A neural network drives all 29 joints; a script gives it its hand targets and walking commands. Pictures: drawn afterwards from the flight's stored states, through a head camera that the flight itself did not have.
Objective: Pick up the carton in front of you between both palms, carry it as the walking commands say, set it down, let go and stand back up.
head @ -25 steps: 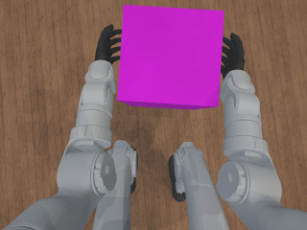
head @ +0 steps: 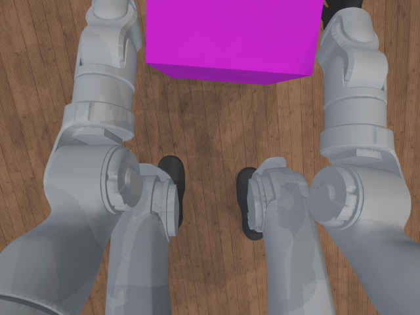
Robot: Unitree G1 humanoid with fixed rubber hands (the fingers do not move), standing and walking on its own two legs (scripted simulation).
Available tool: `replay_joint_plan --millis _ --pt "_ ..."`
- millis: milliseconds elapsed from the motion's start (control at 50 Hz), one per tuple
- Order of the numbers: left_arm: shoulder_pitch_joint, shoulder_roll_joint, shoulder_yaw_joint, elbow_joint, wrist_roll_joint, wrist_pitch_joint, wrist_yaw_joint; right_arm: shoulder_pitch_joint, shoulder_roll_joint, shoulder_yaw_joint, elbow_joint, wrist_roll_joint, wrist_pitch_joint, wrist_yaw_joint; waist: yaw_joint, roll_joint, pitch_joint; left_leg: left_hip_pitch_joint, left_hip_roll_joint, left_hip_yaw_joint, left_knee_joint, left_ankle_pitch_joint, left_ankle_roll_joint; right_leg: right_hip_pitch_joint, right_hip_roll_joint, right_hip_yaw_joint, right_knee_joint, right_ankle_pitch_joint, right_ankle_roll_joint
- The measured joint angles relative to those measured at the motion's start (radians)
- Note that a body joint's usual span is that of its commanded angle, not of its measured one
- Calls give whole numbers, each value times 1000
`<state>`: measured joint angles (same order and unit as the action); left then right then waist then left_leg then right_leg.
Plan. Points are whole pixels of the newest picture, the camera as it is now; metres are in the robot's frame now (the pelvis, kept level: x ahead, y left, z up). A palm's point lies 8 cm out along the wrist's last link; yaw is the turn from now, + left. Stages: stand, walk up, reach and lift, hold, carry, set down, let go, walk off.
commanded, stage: set down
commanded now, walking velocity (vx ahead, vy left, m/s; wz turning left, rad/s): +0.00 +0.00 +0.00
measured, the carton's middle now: (228, 13) +0.55 -0.02 -0.22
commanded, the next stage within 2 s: none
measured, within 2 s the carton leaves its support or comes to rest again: rests again in 0.56 s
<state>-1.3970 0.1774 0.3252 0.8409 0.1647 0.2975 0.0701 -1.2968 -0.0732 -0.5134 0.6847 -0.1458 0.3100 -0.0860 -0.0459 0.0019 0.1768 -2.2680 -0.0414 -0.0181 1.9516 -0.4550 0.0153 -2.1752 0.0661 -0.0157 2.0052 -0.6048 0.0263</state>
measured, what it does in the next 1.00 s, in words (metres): lowers itself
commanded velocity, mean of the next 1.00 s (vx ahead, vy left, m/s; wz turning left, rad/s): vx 0.00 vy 0.00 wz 0.00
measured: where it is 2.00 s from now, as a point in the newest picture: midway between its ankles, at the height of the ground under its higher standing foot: (212, 210)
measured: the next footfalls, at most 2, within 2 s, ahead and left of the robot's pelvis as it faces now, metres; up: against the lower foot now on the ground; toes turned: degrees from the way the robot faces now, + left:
none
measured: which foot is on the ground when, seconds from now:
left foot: down 0.00-1.00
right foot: down 0.00-1.00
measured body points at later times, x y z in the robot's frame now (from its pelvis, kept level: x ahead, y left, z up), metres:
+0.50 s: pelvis +0.01 -0.01 -0.05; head +0.37 +0.00 +0.21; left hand +0.58 +0.14 -0.22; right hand +0.55 -0.17 -0.21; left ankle +0.13 +0.11 -0.39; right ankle +0.09 -0.12 -0.39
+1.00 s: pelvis +0.00 +0.00 -0.07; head +0.37 +0.00 +0.18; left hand +0.58 +0.14 -0.23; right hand +0.55 -0.17 -0.23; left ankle +0.13 +0.11 -0.39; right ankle +0.09 -0.12 -0.39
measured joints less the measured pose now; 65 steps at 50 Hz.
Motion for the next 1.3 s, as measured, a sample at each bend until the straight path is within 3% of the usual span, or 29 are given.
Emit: replay_joint_plan --millis 240,440,540,600,740,1160,1300 --pt "-87 115 -110 60 -147 -26 9 -83 -58 145 40 154 -15 -97 -3 -16 150 -39 18 2 158 -49 -10 -45 19 -9 162 -47 -12" --pt "-70 102 -66 149 -113 -56 -6 -69 -52 148 132 142 -43 -94 2 -21 90 -50 16 -12 195 -74 -27 -60 28 -19 197 -66 -23" --pt "-64 115 -55 180 -103 -75 -23 -81 -50 135 169 121 -53 -54 6 -17 124 -52 20 -16 206 -63 -25 -63 34 -23 204 -50 -22" --pt "-80 123 -72 180 -135 -89 -31 -97 -68 142 177 123 -68 -52 6 0 186 -33 17 -7 213 -54 -18 -41 31 -15 214 -47 -15" --pt "-152 147 -105 234 -155 -92 -9 -138 -103 179 214 157 -78 -41 0 7 263 -4 16 -2 245 -54 -6 -3 29 -13 244 -55 -4" --pt "-192 159 -36 270 -112 -117 -111 -172 -135 96 244 92 -101 95 3 11 345 26 19 11 286 -55 13 37 31 -5 282 -64 13" --pt "-195 168 -43 307 -101 -152 -108 -168 -129 101 270 73 -143 86 1 -7 345 31 22 10 293 -65 7 37 35 -5 290 -70 12"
